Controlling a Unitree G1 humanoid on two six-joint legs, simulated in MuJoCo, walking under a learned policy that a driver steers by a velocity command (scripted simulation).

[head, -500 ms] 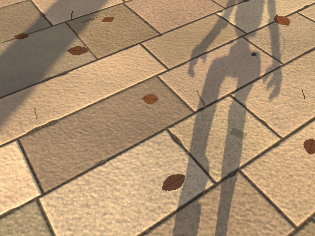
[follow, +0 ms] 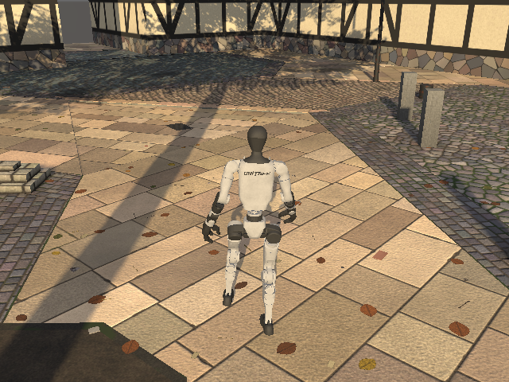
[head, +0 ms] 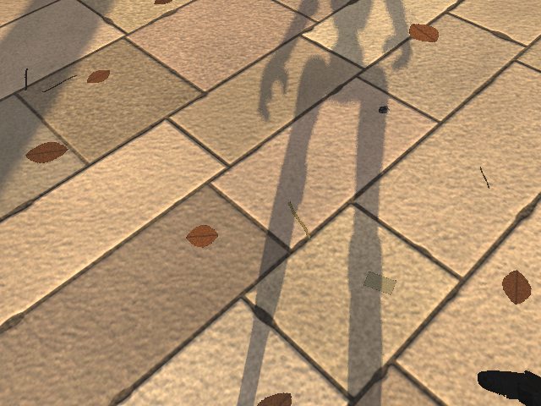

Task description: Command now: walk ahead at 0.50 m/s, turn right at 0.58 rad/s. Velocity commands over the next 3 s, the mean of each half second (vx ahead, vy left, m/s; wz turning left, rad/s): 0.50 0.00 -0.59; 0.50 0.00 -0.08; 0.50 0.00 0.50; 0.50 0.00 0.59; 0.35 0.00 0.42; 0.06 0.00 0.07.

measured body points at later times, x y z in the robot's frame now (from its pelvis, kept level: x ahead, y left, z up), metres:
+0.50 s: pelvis +0.26 +0.02 +0.00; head +0.29 +0.00 +0.45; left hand +0.53 +0.19 -0.09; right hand +0.20 -0.27 -0.13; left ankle +0.21 +0.15 -0.74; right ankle +0.37 -0.18 -0.69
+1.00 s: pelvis +0.51 -0.13 +0.00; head +0.52 -0.15 +0.45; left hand +0.66 +0.11 -0.11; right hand +0.56 -0.43 -0.12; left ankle +0.73 -0.02 -0.68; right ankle +0.41 -0.18 -0.74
